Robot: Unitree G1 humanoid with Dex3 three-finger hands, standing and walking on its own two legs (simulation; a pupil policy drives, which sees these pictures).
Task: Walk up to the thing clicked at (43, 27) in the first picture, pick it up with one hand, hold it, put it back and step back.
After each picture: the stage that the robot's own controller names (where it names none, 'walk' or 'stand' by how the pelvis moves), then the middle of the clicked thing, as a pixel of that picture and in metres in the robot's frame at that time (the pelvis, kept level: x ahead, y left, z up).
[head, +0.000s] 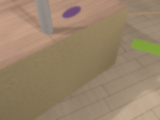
stand; (44, 13) +0.84 +0.22 +0.01
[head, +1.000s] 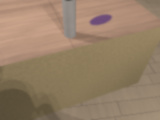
rise first; (69, 16) +0.79 +0.13 +0.03
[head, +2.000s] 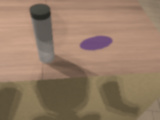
rise first; (44, 36) +0.54 +0.19 +0.05
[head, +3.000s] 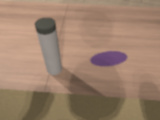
stand; (50, 49) +0.50 +0.17 +0.04
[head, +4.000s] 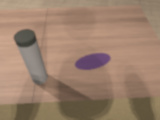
stand; (33, 60) +0.47 +0.21 +0.01
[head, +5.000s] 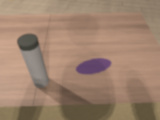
stand; (35, 63) +0.47 +0.21 +0.01
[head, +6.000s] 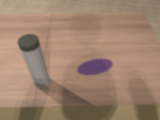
stand; (36, 64) +0.47 +0.21 +0.01
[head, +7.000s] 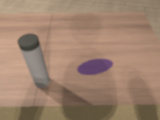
stand; (36, 63) +0.47 +0.21 +0.01
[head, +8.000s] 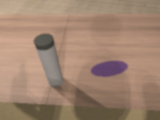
rise first; (50, 63) +0.47 +0.18 +0.01
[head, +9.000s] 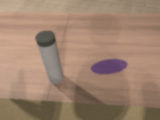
go down; (51, 60) +0.48 +0.18 +0.01
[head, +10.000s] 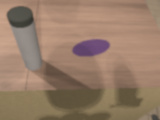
go down; (28, 43) +0.50 +0.17 +0.04
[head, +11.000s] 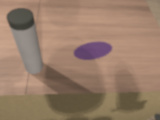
go down; (28, 46) +0.48 +0.17 +0.05
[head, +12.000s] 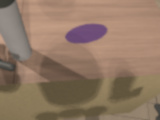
close in; (12, 29) +0.50 +0.18 +0.09
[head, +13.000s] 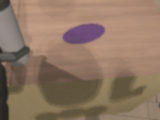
lift; (8, 33) +0.48 +0.18 +0.09
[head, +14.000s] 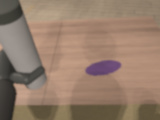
lift; (22, 51) +0.32 +0.17 +0.24
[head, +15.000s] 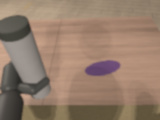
hold; (29, 63) +0.33 +0.16 +0.19
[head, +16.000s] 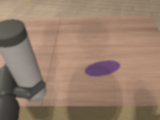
hold; (24, 67) +0.32 +0.17 +0.18
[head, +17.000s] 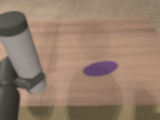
crouch; (25, 59) +0.34 +0.17 +0.19
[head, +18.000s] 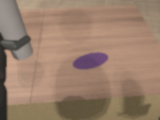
crouch; (10, 22) +0.47 +0.19 +0.21
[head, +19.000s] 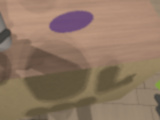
lower; out of the picture +0.53 +0.19 +0.11
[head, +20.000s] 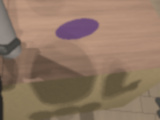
lower; out of the picture +0.50 +0.18 +0.10
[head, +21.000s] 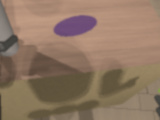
lower; out of the picture +0.51 +0.19 +0.11
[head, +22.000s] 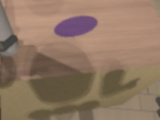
lower; out of the picture +0.51 +0.19 +0.11
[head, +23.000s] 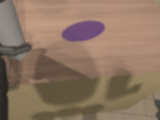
open; (7, 26) +0.50 +0.18 +0.10
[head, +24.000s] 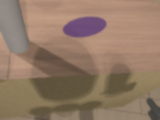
sink last; (9, 18) +0.50 +0.17 +0.10
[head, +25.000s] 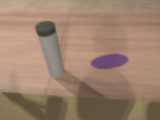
sink last; (51, 52) +0.50 +0.18 +0.06
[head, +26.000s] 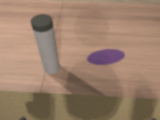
stand; (47, 47) +0.50 +0.17 +0.06
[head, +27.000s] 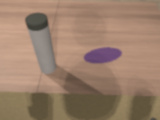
stand; (43, 47) +0.50 +0.17 +0.07
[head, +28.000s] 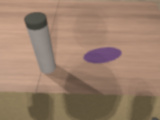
stand; (42, 46) +0.50 +0.17 +0.07
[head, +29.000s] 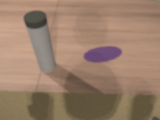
stand; (42, 45) +0.50 +0.17 +0.07
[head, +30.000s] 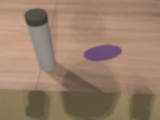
stand; (42, 43) +0.50 +0.17 +0.07
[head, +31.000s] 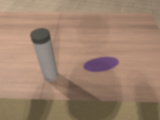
stand; (46, 57) +0.50 +0.18 +0.01
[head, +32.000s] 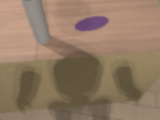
walk; (36, 17) +0.62 +0.20 +0.04
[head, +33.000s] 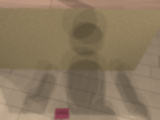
walk; out of the picture +0.95 +0.17 +0.05
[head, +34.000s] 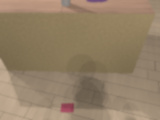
stand; out of the picture +1.16 +0.15 +0.03
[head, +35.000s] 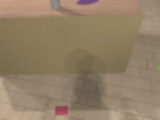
stand; out of the picture +1.14 +0.20 +0.01
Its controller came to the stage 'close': yes
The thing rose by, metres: 0.20
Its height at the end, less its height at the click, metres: +0.00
